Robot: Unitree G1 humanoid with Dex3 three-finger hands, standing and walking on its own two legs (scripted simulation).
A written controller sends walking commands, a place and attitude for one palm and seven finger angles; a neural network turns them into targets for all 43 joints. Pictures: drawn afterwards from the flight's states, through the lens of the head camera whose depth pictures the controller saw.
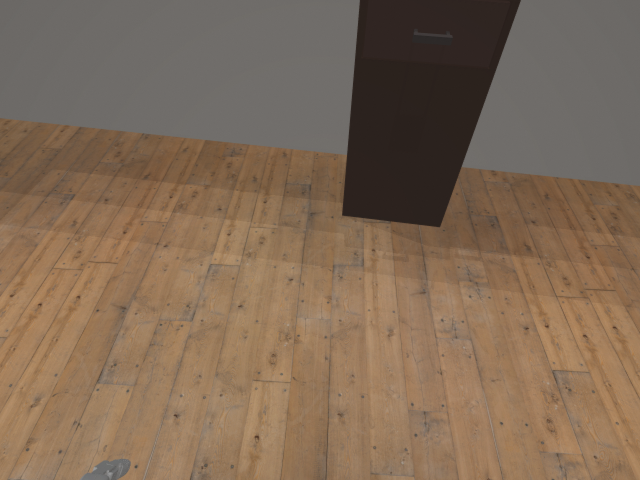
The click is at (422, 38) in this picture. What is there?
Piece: drawer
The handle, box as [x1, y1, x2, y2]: [412, 29, 452, 45]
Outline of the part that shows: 414,29 412,39 413,42 450,45 452,37 449,34 449,31 446,31 444,35 418,33 417,29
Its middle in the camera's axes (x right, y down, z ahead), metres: +0.33 -0.60 +1.14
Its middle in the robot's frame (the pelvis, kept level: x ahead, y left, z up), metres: +1.28 -0.26 +0.04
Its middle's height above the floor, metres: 0.81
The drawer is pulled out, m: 0.00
